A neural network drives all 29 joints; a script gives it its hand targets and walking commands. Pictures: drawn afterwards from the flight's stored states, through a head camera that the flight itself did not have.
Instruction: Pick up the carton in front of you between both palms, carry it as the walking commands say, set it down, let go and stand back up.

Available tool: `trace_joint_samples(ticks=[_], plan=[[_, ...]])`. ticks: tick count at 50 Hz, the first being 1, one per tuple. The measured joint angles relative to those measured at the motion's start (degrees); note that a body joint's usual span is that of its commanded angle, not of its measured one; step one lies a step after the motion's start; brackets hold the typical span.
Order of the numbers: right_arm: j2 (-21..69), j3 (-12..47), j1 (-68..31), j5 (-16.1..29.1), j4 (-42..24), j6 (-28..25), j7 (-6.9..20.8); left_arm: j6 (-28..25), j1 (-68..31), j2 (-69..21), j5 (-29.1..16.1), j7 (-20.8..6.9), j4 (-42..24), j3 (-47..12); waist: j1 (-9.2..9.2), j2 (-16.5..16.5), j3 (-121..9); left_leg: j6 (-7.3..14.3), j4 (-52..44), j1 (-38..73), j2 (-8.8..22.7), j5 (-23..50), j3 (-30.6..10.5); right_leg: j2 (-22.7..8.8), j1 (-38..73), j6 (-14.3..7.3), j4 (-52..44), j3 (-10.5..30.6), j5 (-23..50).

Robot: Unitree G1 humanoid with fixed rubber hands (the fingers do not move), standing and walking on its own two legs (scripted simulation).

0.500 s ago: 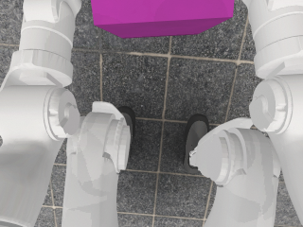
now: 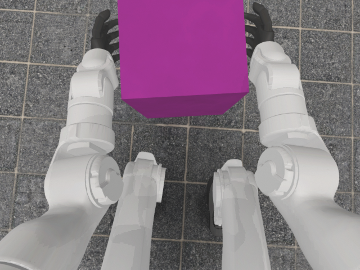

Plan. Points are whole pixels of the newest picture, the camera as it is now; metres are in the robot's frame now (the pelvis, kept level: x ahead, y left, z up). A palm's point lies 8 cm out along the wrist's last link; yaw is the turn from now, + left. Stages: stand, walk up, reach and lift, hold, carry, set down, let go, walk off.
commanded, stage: reach and lift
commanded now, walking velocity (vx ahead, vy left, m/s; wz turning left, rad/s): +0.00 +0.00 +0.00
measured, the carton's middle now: (182, 64) +0.53 +0.04 -0.13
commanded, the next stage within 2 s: none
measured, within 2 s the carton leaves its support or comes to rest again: neither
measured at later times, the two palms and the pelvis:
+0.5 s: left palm (74, 30) +0.48 +0.17 +0.07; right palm (309, 33) +0.50 -0.12 +0.07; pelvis +0.03 +0.00 +0.11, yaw +0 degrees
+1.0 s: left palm out of the picture +0.43 +0.16 +0.23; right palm out of the picture +0.44 -0.14 +0.23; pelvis +0.07 +0.00 +0.25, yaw +0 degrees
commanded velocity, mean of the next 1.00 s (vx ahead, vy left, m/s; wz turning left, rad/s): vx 0.00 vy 0.00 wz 0.00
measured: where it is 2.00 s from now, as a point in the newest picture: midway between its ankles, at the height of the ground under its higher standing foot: (181, 213)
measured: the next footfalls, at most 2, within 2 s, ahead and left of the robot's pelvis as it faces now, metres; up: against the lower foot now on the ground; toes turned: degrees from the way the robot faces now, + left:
none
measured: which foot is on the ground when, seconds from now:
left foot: down 0.00-1.00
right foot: down 0.00-1.00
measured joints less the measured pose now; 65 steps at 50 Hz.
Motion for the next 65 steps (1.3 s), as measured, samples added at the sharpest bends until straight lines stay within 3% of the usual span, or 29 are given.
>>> trace_joint_samples(ticks=[7,15,22,47,65], plan=[[2.5,-2.8,3.1,-3.6,-3.4,1.0,1.4,1.1,2.2,-2.4,4.6,-1.9,-2.8,3.0,-0.29,0.1,-3.6,0.1,-7.0,3.0,0.3,2.1,-0.1,0.1,3.0,0.0,-7.0,0.2,2.2],[4.7,1.4,11.0,-0.1,-12.2,2.9,0.7,2.5,9.1,-3.8,1.8,-1.9,-9.9,-0.5,-0.38,0.5,-5.6,0.2,-12.4,8.5,0.7,2.0,-0.2,-0.1,8.3,-0.2,-12.4,0.3,2.2],[6.9,2.9,18.8,0.9,-15.2,3.4,0.2,2.5,16.1,-4.9,0.2,-1.9,-11.3,-2.7,-0.42,0.7,-8.4,0.4,-17.7,17.1,0.9,0.9,-0.2,-0.3,16.9,-0.5,-17.7,0.4,1.1],[12.6,5.1,41.9,0.4,-18.3,-0.4,0.6,-1.5,37.5,-9.5,0.8,-2.8,-11.9,-7.0,-1.41,1.3,-9.4,1.5,-46.4,57.3,1.5,5.0,-0.7,-1.8,57.3,-1.7,-46.3,0.8,4.9],[14.5,9.2,56.3,-0.4,-25.5,5.5,1.8,4.3,51.3,-11.9,1.6,-3.0,-18.5,-12.0,-2.27,1.9,-4.8,2.1,-72.4,94.1,2.2,12.0,-1.0,-2.8,94.3,-2.0,-72.6,1.1,12.0]])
